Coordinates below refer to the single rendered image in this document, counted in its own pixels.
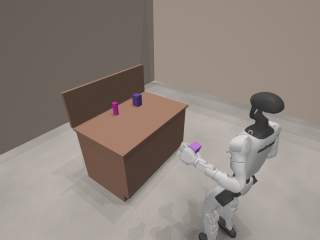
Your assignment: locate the left robot forearm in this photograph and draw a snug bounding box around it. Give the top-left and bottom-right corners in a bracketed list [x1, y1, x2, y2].
[193, 157, 241, 193]

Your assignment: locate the table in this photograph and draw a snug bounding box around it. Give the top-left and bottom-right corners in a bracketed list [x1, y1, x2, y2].
[61, 64, 189, 202]

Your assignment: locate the sponge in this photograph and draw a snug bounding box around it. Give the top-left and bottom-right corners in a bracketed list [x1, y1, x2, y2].
[186, 141, 202, 165]

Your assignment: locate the left robot shin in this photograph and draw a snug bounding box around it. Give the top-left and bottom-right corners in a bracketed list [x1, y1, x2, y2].
[202, 211, 219, 240]

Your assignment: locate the robot left upper arm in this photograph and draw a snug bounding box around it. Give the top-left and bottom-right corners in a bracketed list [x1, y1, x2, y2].
[229, 134, 251, 193]

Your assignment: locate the robot head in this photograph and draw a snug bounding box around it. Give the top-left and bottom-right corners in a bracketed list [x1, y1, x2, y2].
[245, 92, 285, 140]

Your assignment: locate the robot right upper arm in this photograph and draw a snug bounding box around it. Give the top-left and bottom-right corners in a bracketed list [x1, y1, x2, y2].
[267, 121, 282, 159]

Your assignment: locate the robot left hand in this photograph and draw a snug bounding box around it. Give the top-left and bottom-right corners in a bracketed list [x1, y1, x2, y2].
[176, 142, 202, 165]

